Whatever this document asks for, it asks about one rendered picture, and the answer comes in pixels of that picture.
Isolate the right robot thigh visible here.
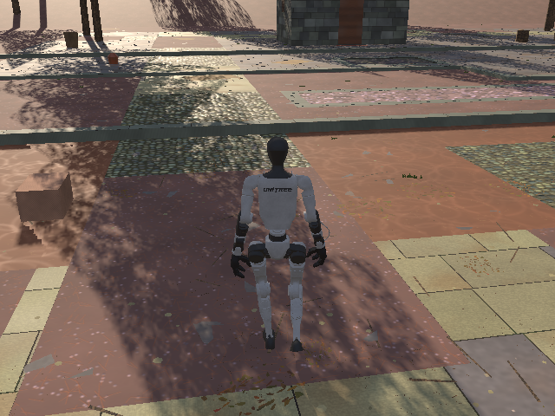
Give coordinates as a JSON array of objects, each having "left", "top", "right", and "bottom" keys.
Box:
[{"left": 288, "top": 242, "right": 306, "bottom": 298}]

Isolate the left robot thigh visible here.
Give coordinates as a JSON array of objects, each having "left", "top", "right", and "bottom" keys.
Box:
[{"left": 248, "top": 241, "right": 271, "bottom": 298}]

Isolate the robot thigh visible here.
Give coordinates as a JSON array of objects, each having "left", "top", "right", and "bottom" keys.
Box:
[
  {"left": 288, "top": 242, "right": 306, "bottom": 298},
  {"left": 248, "top": 241, "right": 271, "bottom": 298}
]

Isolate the robot right hand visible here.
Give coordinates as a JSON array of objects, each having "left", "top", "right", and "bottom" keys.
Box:
[{"left": 306, "top": 246, "right": 327, "bottom": 268}]

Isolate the robot left forearm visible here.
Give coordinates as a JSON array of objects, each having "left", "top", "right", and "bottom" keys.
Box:
[{"left": 232, "top": 211, "right": 249, "bottom": 256}]

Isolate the robot left hand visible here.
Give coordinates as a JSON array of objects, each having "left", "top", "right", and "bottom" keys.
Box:
[{"left": 231, "top": 254, "right": 251, "bottom": 278}]

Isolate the robot right forearm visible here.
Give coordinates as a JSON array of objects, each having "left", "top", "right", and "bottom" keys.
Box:
[{"left": 309, "top": 210, "right": 325, "bottom": 249}]

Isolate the right robot upper arm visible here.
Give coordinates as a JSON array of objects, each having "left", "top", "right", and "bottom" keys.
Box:
[{"left": 296, "top": 174, "right": 317, "bottom": 223}]

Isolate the left robot upper arm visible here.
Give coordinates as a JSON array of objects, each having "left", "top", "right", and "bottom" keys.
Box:
[{"left": 239, "top": 174, "right": 260, "bottom": 224}]

